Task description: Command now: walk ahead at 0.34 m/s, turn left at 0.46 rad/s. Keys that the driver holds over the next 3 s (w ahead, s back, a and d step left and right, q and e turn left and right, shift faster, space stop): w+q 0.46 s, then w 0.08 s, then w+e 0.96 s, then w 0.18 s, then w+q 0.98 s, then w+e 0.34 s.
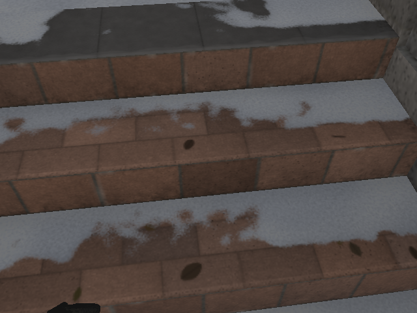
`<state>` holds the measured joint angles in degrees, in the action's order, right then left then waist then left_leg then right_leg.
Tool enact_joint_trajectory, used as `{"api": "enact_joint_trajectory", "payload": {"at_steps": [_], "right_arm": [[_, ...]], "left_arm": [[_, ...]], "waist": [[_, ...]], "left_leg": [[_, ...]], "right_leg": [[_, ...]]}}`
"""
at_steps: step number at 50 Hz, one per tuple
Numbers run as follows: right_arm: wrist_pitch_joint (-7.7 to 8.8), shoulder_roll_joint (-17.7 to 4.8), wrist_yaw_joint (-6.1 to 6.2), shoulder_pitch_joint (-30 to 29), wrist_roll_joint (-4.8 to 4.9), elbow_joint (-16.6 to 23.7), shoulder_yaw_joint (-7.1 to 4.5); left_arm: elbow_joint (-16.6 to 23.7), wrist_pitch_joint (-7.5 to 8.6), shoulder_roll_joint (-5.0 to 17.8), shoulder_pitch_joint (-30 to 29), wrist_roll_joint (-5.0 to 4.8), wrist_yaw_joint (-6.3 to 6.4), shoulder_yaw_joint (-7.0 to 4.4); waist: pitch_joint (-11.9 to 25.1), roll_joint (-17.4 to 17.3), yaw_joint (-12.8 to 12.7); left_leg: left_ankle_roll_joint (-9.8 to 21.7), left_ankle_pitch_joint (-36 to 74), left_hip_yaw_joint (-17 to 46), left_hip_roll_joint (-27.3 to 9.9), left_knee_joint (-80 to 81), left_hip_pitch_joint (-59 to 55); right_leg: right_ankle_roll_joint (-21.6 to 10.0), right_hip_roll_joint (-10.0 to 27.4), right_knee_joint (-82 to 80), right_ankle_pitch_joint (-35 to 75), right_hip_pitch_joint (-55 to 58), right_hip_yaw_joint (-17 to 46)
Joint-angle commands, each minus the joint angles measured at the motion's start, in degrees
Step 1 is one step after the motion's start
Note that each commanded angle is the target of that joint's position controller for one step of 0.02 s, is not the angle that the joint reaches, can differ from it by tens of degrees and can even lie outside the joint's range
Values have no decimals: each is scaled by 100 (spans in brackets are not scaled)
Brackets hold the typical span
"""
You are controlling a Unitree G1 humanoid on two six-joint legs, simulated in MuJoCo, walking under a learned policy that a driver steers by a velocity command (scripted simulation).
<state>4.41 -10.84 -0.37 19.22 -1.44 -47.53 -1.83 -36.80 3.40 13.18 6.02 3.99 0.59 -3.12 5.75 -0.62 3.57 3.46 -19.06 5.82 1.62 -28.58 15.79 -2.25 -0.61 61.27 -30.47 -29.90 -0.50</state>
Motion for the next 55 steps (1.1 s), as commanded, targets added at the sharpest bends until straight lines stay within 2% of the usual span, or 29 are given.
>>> {"api": "enact_joint_trajectory", "payload": {"at_steps": [1,3,4,5,6,7,9,11,14,17,21,23,24,25,26,27,29,31,34,37,40,43,46,47,48,49,50,52,55], "right_arm": [[2,-1043,-55,-1826,-10,917,-201],[-122,-1064,-253,-1671,-123,980,-238],[-112,-608,-405,-1001,-197,724,-179],[12,221,-548,-212,-150,753,3],[206,-51,-595,-89,-104,516,-30],[258,-88,-545,-615,38,468,-6],[77,-87,-354,-1210,98,566,46],[-133,446,-429,-1531,25,823,302],[-285,386,-523,-2435,185,1152,518],[-558,116,-504,-3734,23,1674,564],[-717,109,-617,-2293,112,1099,529],[-639,-266,-441,-1136,207,747,327],[-638,-687,-299,197,266,201,213],[-613,-1034,-173,1770,17,-485,84],[-452,-1335,-159,2207,-251,-653,-134],[-203,-1045,-137,1532,-287,-892,-92],[23,19,-294,65,-138,-1009,178],[24,623,-418,-656,-238,-1138,432],[66,401,-370,-501,-442,-1206,391],[75,227,-378,456,-746,-1503,484],[-1,-156,-452,806,-489,-1315,465],[240,-1128,-566,644,-82,-1149,341],[258,-1439,-608,1037,-73,-1460,66],[219,-836,-624,1743,-493,-1442,135],[123,-742,-734,1680,-575,-1359,172],[-33,-500,-840,591,-447,-1185,95],[16,-400,-775,223,-129,-1008,105],[75,-283,-495,-367,-191,-783,193],[-82,-3,-344,-566,-266,-392,373]], "left_arm": [[325,92,-150,420,-74,-116,54],[-241,110,132,1486,-250,-153,-95],[-467,118,481,2217,-88,-65,-209],[-471,137,1410,2922,-16,83,-371],[-580,59,1397,3061,106,25,-279],[-908,29,903,2510,162,-136,-127],[-1467,-25,-603,2287,175,-386,467],[-2017,-66,-926,2360,240,-304,612],[-2140,0,-619,1854,450,-216,557],[-2152,61,28,1987,267,-422,506],[-2188,418,1324,2586,-82,-485,164],[-2280,286,1488,2641,186,-544,23],[-2037,241,931,2932,613,-669,128],[-1958,139,454,2661,597,-928,222],[-1876,54,383,2177,139,-1006,121],[-1694,121,11,1652,-58,-861,147],[-1359,69,-292,1113,67,-575,274],[-1300,-153,-433,1201,-19,-492,385],[-1233,-185,-578,794,-223,-542,494],[-733,-48,-344,-485,-219,-526,552],[-293,-235,-150,-1665,-287,-481,538],[-241,-487,-274,-1127,-225,-603,507],[-228,-391,-52,-486,-242,-571,353],[-622,-341,348,472,-304,-469,218],[-951,-357,528,1439,-349,-381,159],[-1332,-383,804,2606,-24,-351,101],[-1561,-176,867,2773,49,-224,2],[-1923,-19,164,2028,-27,-234,85],[-2252,10,-592,1036,-67,-401,361]], "waist": [[-104,-536,-929],[-86,-203,-1134],[363,222,-1188],[760,1666,-982],[464,1462,-1083],[-610,989,-780],[-532,593,-566],[-377,240,-314],[-379,163,-143],[-253,674,-246],[141,1155,263],[690,1479,571],[1709,537,644],[1838,-792,1000],[1038,-850,1075],[-105,-342,632],[-212,182,-302],[-182,395,-948],[-493,-218,-947],[-418,121,-636],[-440,-437,-186],[-119,-757,-760],[292,-1014,-784],[1365,-318,-505],[1964,217,-957],[1267,1304,-1593],[485,1357,-1432],[46,294,-897],[162,-164,83]], "left_leg": [[1175,1624,1195,-792,926,949],[1355,1942,1166,-635,119,1191],[1079,1768,1041,-374,-1325,1713],[402,-363,277,699,-3747,3456],[211,-1109,679,737,-6761,4866],[504,-704,697,588,-9023,6548],[1271,366,506,342,-10472,7252],[1600,551,342,64,-10433,7219],[1517,814,-478,-349,-8646,6490],[923,-138,-1569,-444,-6045,4048],[533,-390,-2014,379,-4060,3380],[779,-105,-1529,748,-2993,1438],[1289,1083,143,495,-2827,-1482],[1945,1018,2782,-512,-801,-2705],[1938,-588,4316,-1265,500,-1614],[1604,-1500,4044,-1213,386,-652],[1481,-791,2684,-1099,267,247],[1048,93,1342,-961,533,1021],[1023,213,482,-915,1060,1599],[632,44,-124,-738,1203,1388],[899,1126,-350,-1071,2235,1351],[1292,7105,-717,-1644,1843,720],[1054,9761,-1061,-1761,219,-2135],[699,9321,-978,-1410,-1118,-602],[667,7095,-610,-932,-2197,887],[345,1822,-88,222,-4661,2842],[413,1920,772,146,-6593,4093],[589,2018,956,265,-8099,5155],[847,1875,526,-41,-8901,5635]], "right_leg": [[181,62,-2267,1064,1705,-66],[259,-231,-3901,2386,3009,-336],[-167,343,-3861,2975,4142,248],[-2079,2171,-3877,5655,5238,2870],[-2833,3083,-4364,3932,4877,4637],[-2470,2951,-4423,2009,4082,4074],[-1542,2190,-4360,1178,3266,2236],[-1114,1776,-4419,1587,2683,1316],[-1002,1286,-5357,2150,1506,151],[-1120,1479,-6767,3749,108,-433],[-883,2059,-4764,11688,3249,-877],[-792,1973,-3197,12954,3062,-874],[-666,1594,-1499,11463,778,-338],[-486,272,816,4057,-1228,-95],[-556,-311,4225,2885,-2154,1319],[-668,-305,5768,3065,-3348,1684],[-1049,-246,5938,3107,-3852,1753],[-1323,102,6020,3230,-3964,1335],[-1322,156,7105,2219,-4345,704],[-1465,365,5653,3126,-4466,310],[-869,663,3511,2639,-3281,-427],[-466,-12,2218,1821,-1408,-1123],[-635,-564,-450,986,-1255,-1125],[-1244,-366,122,3099,1065,308],[-1679,29,-1469,1412,2496,2192],[-2027,720,-3460,-117,2949,4389],[-1668,876,-3723,-1038,2545,4843],[-1651,794,-3416,90,1898,4153],[-1141,543,-3370,2299,1057,2455]]}}
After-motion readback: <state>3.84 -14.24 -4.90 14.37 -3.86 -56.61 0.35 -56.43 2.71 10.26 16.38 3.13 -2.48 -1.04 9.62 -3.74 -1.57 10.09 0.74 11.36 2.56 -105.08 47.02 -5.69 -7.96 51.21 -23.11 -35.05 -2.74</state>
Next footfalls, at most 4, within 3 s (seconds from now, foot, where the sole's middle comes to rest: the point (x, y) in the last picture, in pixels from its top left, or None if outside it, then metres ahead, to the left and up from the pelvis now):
0.08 right None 0.03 -0.13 -0.77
0.46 left None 0.28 0.10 -0.62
0.90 right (211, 246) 0.59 -0.01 -0.47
1.42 left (128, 134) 0.88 0.21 -0.32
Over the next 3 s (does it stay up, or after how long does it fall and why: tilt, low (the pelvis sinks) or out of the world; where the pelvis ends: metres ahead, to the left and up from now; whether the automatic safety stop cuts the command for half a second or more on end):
stays up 1.49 0.16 0.61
